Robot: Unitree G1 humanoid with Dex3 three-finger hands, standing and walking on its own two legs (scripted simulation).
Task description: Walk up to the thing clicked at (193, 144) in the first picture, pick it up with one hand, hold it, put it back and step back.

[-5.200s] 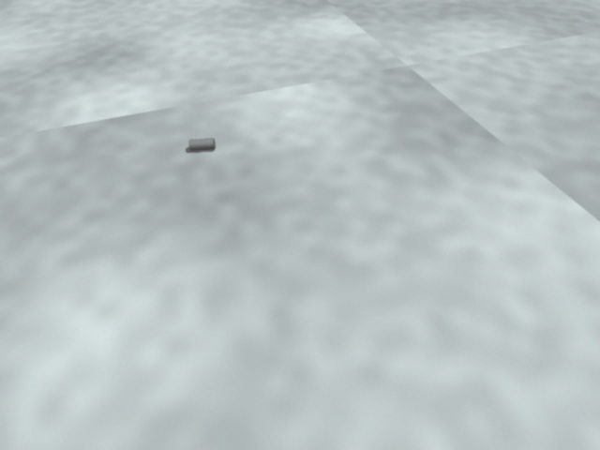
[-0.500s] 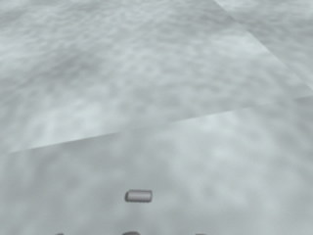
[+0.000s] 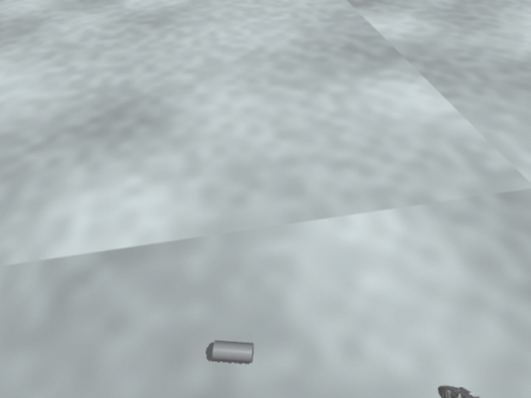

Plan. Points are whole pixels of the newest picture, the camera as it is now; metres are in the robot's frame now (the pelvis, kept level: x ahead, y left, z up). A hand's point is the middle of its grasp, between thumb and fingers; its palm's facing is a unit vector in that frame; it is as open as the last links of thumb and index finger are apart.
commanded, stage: walk up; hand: left
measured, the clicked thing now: (233, 351) +0.40 +0.14 -0.74
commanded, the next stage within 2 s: stand in 0.90 s
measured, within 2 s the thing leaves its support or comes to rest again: neither
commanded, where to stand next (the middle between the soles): +0.02 +0.00 m, yaw +0 degrees
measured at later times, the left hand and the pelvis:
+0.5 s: hand out of the picture +0.09 +0.25 -0.15, palm faces -0.01 -0.94 -0.33, open 7.4 cm; pelvis +0.01 +0.00 +0.01, yaw +0 degrees
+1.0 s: hand out of the picture +0.09 +0.25 -0.15, palm faces -0.01 -0.95 -0.33, open 7.4 cm; pelvis +0.01 +0.00 +0.01, yaw +0 degrees
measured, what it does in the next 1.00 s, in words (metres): stands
